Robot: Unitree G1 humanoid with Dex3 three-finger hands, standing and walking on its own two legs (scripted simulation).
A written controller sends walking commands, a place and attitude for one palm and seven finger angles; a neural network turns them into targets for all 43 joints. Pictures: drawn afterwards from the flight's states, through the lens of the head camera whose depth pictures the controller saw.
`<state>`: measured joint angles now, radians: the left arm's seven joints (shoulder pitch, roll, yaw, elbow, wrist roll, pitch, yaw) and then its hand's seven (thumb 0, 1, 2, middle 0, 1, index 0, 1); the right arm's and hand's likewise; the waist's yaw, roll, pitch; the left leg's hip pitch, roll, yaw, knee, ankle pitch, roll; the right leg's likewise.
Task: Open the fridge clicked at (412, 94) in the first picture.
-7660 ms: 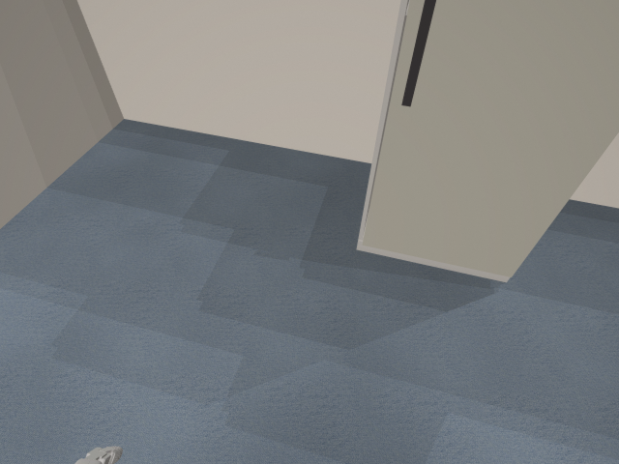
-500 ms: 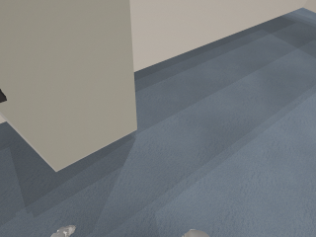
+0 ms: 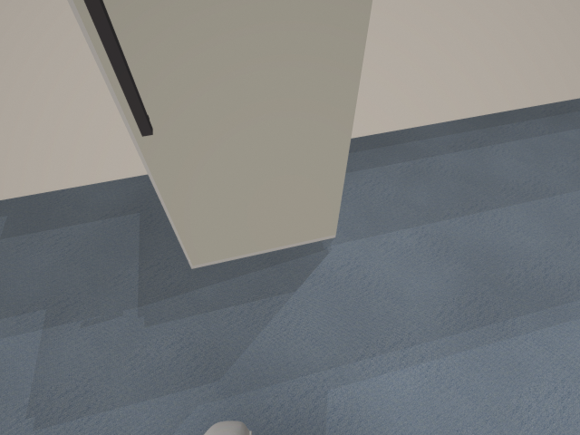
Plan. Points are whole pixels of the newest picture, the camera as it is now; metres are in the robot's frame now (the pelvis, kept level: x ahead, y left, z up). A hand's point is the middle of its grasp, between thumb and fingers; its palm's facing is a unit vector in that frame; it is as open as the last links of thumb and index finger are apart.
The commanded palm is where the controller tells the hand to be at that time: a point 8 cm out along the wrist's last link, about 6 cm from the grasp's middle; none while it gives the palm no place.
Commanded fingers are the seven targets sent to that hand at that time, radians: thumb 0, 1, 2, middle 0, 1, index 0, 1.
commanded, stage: turn to face it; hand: left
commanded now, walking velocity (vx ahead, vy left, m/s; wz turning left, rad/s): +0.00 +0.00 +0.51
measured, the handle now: (124, 69) +0.72 +0.38 +0.11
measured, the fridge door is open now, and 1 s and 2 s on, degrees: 0 0 0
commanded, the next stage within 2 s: take the last steps up to it in 0.52 s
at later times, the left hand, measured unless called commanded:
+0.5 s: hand out of the picture +0.03 +0.24 -0.16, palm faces +0.22 -0.94 -0.25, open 7.4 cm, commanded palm none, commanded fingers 0.00 0.90 0.90 -0.20 -0.30 -0.20 -0.30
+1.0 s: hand out of the picture -0.13 +0.19 -0.19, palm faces +0.40 -0.90 -0.16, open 7.4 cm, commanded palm none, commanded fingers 0.00 0.90 0.90 -0.20 -0.30 -0.20 -0.30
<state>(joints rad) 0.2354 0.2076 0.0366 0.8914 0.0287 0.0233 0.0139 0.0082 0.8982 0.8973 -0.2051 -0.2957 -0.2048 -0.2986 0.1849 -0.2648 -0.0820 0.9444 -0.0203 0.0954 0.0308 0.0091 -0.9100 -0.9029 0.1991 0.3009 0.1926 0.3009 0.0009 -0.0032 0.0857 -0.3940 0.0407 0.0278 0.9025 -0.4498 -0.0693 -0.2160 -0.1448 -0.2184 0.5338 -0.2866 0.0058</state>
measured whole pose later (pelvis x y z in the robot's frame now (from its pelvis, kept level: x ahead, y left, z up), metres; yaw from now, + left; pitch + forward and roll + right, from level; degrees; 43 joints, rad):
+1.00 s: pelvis -0.02 +0.04 +0.00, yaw +18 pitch -1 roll -1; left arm 0.41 0.19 0.05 1.12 0.02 0.01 0.00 0.01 0.90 0.90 -0.20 -0.30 -0.20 -0.30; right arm 0.28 -0.18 -0.05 1.05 -0.03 -0.01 0.00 0.01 -0.91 -0.90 0.20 0.30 0.19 0.30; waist 0.04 -0.03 -0.01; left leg -0.21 0.06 0.10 0.53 -0.29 0.00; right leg -0.22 -0.08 -0.14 0.58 -0.37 0.01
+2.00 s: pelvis +0.29 +0.09 +0.00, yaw +18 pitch -1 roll +0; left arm 0.31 0.16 0.03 1.13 0.01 0.00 0.01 0.01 0.91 0.90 -0.20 -0.29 -0.20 -0.30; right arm 0.16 -0.13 -0.02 1.02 -0.02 -0.05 -0.04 -0.01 -0.93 -0.90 0.20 0.30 0.20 0.30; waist 0.03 -0.03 0.04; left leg -0.26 0.05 0.15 0.51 -0.23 0.03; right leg -0.29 -0.04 -0.09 0.83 -0.49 0.01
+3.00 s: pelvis +0.24 +0.05 +0.01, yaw +17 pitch -2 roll +0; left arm 0.28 0.13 0.00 1.14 0.01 0.01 0.03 0.01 0.90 0.90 -0.20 -0.30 -0.20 -0.30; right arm 0.28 -0.14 -0.01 1.14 -0.01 0.01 -0.02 0.01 -0.92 -0.90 0.20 0.30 0.19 0.30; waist 0.00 -0.01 0.03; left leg -0.19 0.02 0.08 0.40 -0.19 0.01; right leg -0.20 -0.01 -0.03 0.42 -0.20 0.00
